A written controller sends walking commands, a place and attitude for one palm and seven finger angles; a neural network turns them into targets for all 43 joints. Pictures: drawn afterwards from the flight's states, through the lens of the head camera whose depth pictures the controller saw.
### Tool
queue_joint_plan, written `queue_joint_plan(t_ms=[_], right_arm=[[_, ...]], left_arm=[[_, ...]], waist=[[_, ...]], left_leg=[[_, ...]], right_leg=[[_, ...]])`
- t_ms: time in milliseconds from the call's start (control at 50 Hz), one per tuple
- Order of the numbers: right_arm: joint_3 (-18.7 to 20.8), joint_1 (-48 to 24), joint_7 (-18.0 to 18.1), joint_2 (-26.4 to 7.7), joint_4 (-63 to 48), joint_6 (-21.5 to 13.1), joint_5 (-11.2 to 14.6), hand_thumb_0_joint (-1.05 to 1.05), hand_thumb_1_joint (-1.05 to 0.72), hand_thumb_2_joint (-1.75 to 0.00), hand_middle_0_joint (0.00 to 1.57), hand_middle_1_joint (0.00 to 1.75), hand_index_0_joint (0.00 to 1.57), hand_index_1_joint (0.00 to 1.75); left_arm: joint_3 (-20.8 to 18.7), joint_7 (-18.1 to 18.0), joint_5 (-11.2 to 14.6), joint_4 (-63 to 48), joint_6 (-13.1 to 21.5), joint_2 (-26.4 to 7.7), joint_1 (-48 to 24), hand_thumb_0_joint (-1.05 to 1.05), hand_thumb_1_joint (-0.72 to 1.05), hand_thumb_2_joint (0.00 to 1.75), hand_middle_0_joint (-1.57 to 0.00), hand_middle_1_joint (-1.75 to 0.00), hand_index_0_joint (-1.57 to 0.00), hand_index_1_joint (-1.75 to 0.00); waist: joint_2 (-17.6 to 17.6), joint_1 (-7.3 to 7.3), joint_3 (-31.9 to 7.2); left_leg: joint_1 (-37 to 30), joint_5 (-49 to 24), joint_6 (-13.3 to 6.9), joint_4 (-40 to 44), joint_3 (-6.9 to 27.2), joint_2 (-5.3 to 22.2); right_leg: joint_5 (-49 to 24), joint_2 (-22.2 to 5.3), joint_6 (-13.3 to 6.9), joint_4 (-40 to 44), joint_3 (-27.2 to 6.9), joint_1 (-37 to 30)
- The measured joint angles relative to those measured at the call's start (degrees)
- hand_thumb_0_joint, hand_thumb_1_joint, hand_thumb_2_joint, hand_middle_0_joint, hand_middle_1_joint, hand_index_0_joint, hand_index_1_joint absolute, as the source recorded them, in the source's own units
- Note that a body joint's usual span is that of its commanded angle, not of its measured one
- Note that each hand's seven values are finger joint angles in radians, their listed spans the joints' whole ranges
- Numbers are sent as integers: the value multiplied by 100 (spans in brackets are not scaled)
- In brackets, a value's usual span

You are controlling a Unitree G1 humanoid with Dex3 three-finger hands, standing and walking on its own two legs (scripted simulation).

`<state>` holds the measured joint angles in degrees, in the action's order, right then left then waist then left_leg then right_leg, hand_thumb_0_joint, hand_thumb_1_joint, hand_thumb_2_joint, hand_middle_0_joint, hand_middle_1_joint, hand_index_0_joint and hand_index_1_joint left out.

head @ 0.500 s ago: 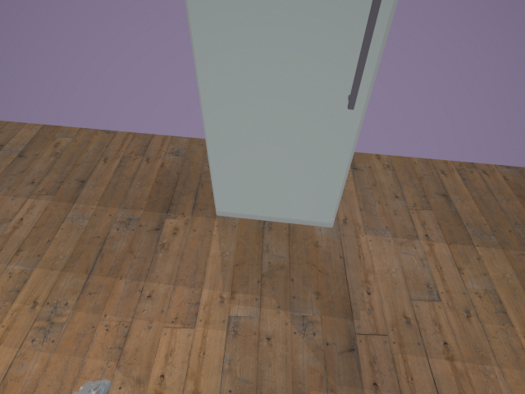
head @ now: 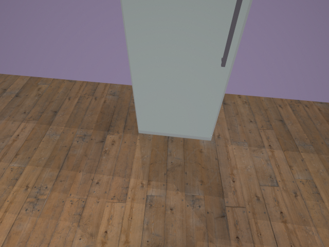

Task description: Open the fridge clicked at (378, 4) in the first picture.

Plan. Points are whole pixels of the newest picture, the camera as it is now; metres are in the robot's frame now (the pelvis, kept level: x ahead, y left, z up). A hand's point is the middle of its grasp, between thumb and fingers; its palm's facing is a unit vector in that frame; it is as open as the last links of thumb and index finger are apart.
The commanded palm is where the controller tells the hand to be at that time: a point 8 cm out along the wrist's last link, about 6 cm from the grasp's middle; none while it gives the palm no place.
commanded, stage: stand and wait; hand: right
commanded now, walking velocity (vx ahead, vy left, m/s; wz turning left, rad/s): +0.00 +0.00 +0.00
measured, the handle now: (235, 13) +0.95 -0.24 +0.18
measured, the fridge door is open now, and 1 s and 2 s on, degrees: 0 0 0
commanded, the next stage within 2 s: look at it before walking up in 0.32 s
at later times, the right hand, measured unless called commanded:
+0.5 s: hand out of the picture +0.09 -0.24 -0.15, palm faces -0.03 +0.94 -0.34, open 7.3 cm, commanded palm none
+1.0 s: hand out of the picture +0.08 -0.24 -0.15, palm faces -0.03 +0.94 -0.34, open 7.3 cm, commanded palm none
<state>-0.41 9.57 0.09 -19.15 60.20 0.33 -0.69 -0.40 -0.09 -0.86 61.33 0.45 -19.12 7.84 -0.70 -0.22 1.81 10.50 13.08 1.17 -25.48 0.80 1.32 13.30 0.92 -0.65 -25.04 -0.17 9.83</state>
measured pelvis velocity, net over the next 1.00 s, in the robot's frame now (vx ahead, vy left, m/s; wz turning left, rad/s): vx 0.00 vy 0.01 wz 0.01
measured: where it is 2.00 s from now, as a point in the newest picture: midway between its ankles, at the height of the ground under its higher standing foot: outside the picture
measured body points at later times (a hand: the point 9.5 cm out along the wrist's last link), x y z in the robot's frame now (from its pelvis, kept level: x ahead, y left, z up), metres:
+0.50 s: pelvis +0.00 +0.01 +0.00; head +0.00 +0.01 +0.45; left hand +0.08 +0.30 -0.13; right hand +0.09 -0.29 -0.13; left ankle +0.01 +0.13 -0.74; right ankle +0.00 -0.11 -0.74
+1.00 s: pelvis +0.00 +0.01 +0.00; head +0.01 +0.01 +0.45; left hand +0.08 +0.31 -0.13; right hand +0.08 -0.29 -0.13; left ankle +0.01 +0.13 -0.74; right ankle +0.00 -0.11 -0.74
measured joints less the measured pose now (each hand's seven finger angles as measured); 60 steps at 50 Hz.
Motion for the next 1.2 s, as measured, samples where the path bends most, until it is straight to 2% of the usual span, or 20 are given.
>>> queue_joint_plan(t_ms=[380, 1060, 1200], right_arm=[[7, -162, 5, -45, 117, -41, 2, 0, -90, -90, 20, 30, 21, 30], [6, -141, 0, -39, 179, -41, 1, 0, -90, -90, 20, 30, 21, 30], [11, 160, 29, 205, 169, 34, -34, 0, -91, -90, 20, 30, 21, 30]], left_arm=[[10, 13, 13, 202, 15, -24, -33, 0, 91, 90, -20, -30, -21, -30], [39, -1, 26, 242, 21, -33, -103, 0, 91, 90, -20, -30, -21, -30], [70, -1, -44, 247, -72, 191, 206, 0, 91, 90, -20, -30, -20, -30]], waist=[[50, 32, -30], [39, -1, 32], [68, -5, -201]], left_leg=[[-61, -93, -46, 153, 17, -48], [-193, -147, -70, 353, 0, -78], [-120, 128, -64, 70, -54, -86]], right_leg=[[-111, -49, 52, 210, 17, -101], [-165, -83, 84, 411, 2, -232], [161, -91, 72, -13, -47, -73]])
